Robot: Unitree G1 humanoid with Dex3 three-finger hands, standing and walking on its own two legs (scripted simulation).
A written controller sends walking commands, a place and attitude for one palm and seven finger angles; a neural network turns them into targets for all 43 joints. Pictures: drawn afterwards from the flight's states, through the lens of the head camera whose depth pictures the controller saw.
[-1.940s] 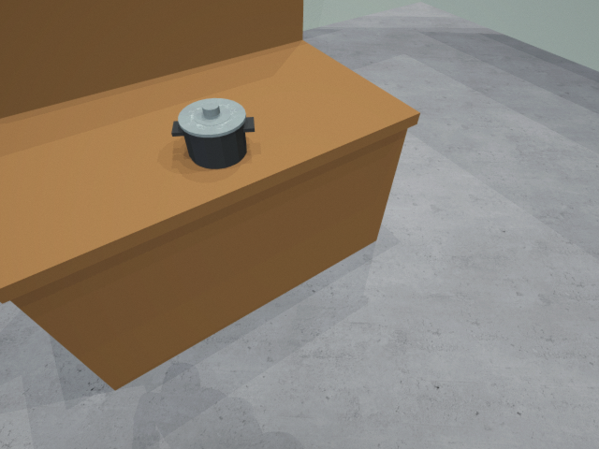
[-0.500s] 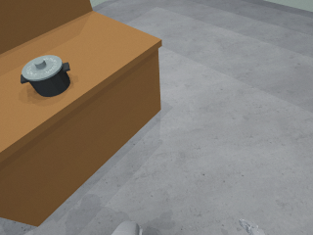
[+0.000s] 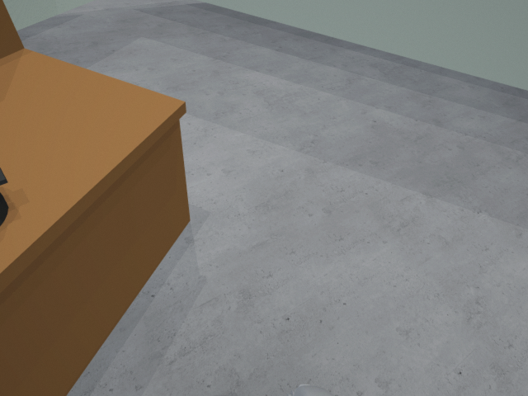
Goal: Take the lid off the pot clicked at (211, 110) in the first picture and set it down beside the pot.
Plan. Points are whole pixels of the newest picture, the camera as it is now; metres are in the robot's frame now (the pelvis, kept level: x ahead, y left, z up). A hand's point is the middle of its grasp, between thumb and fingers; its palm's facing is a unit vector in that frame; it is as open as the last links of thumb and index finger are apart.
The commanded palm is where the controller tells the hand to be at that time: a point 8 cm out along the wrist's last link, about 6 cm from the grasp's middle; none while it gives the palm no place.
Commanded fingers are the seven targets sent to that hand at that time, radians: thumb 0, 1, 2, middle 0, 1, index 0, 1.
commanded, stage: walk to a spot facing it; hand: left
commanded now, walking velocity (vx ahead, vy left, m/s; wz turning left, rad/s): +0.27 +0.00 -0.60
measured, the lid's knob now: out of the picture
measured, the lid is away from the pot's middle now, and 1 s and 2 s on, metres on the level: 0.00 0.00 0.00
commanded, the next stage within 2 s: none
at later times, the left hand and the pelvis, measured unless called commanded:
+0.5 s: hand (230, 286) +0.36 +0.09 -0.19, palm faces -0.35 -0.92 -0.18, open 7.3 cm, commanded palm none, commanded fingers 0.00 0.90 0.90 -0.20 -0.30 -0.20 -0.30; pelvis +0.19 -0.04 -0.03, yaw -19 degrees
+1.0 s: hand (207, 240) +0.47 +0.17 -0.19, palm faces -0.47 -0.85 -0.24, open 7.4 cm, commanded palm none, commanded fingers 0.00 0.90 0.90 -0.20 -0.30 -0.20 -0.30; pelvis +0.34 -0.01 -0.01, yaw -36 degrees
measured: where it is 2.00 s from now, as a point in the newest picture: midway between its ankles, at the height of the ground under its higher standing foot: (254, 366)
